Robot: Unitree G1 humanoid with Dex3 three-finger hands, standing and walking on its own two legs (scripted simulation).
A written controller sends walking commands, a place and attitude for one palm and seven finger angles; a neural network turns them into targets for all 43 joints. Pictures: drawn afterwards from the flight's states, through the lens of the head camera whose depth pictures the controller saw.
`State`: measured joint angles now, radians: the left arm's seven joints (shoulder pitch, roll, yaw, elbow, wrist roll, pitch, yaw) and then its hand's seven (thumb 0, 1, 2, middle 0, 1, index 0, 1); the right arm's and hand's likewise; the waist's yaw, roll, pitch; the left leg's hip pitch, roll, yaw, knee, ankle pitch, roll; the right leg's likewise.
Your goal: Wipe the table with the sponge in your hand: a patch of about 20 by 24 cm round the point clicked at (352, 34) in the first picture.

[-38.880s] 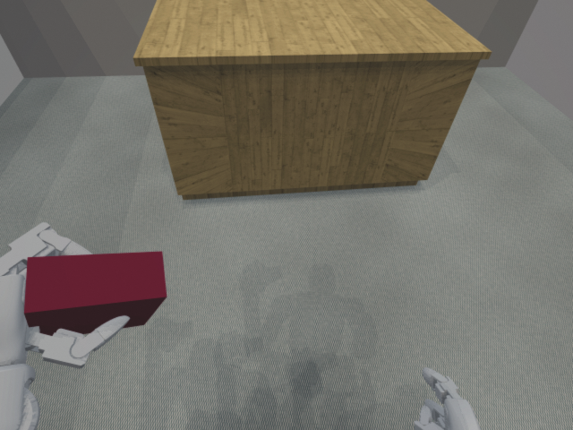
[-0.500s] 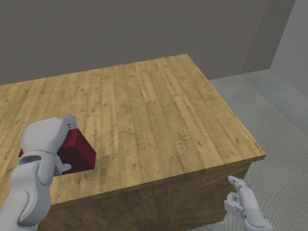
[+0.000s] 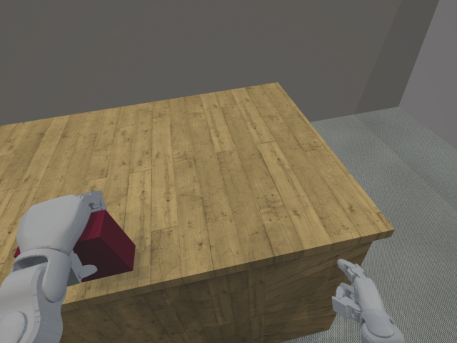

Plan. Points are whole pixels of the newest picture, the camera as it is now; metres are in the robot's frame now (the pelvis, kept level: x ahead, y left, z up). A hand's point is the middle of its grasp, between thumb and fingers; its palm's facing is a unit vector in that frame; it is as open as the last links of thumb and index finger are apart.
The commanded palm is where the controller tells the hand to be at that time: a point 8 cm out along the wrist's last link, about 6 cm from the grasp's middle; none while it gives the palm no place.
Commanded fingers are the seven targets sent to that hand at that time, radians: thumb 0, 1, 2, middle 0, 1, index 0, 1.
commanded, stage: bring the sponge back beside the body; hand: left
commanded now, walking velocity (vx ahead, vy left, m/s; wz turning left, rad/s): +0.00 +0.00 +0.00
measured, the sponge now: (88, 255) +0.19 +0.28 +0.09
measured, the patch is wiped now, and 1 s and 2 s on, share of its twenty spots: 1.00 1.00 1.00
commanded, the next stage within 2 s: step back with the hand held close in 0.46 s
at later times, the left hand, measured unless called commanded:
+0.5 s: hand (79, 243) +0.19 +0.28 +0.13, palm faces +0.11 -0.13 -0.99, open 9.3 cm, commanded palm +0.15 +0.28 +0.20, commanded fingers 0.00 0.10 1.30 -1.20 -1.60 -1.20 -1.60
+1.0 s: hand (94, 209) +0.22 +0.25 +0.18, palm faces +0.32 -0.83 -0.46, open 9.4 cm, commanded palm +0.16 +0.29 +0.19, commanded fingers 0.00 0.10 1.30 -1.20 -1.60 -1.20 -1.60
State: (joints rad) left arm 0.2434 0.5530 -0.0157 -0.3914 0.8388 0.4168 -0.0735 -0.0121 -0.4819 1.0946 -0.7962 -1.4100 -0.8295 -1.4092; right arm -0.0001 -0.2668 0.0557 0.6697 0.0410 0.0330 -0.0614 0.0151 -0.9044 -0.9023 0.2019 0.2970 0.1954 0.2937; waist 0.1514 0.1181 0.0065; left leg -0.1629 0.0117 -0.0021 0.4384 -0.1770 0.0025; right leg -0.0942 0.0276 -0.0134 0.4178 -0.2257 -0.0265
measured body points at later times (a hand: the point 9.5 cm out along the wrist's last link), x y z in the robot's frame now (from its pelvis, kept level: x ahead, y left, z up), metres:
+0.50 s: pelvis +0.00 +0.00 +0.00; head -0.04 -0.04 +0.45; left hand +0.18 +0.28 +0.18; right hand +0.26 -0.18 -0.06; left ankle +0.05 +0.12 -0.74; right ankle +0.01 -0.11 -0.74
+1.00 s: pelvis +0.00 +0.02 -0.01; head +0.01 +0.02 +0.44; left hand +0.20 +0.29 +0.20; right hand +0.13 -0.25 -0.10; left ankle +0.05 +0.12 -0.74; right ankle +0.01 -0.11 -0.74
